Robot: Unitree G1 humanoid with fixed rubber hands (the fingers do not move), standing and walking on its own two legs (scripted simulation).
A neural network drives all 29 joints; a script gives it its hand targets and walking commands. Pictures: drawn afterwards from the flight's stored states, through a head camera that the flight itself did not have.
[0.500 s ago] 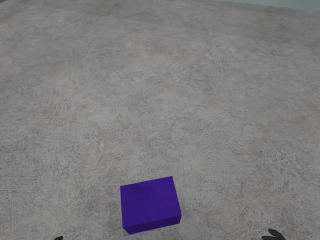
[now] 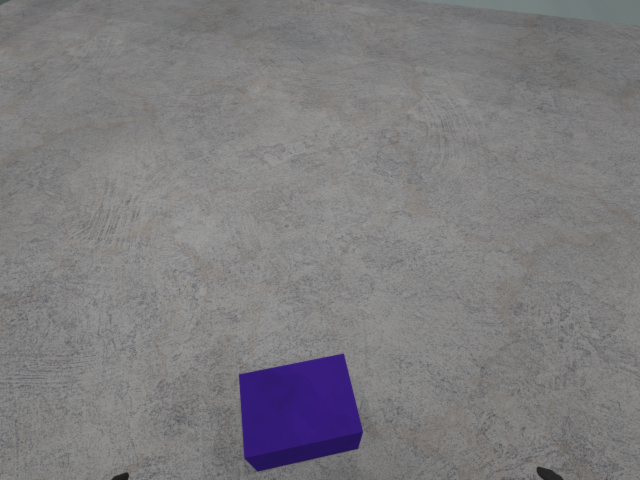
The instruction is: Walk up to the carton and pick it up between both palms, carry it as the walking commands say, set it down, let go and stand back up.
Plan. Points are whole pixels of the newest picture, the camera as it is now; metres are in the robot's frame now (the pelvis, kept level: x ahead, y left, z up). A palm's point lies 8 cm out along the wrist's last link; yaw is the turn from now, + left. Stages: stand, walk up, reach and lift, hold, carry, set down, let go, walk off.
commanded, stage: walk up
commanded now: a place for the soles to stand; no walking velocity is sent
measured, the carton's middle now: (300, 412) +0.36 +0.07 -0.67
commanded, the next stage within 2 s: none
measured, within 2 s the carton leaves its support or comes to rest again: neither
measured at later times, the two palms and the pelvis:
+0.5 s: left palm out of the picture +0.03 +0.27 -0.12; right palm out of the picture +0.05 -0.31 -0.12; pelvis -0.03 -0.02 +0.01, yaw +4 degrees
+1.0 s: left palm out of the picture -0.02 +0.27 -0.11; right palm out of the picture +0.03 -0.32 -0.12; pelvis -0.06 -0.03 +0.00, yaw +8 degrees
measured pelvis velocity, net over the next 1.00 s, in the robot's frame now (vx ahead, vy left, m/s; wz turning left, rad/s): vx -0.06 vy -0.03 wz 0.14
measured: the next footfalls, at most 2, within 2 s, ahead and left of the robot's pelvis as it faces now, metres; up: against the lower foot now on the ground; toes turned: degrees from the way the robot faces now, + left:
none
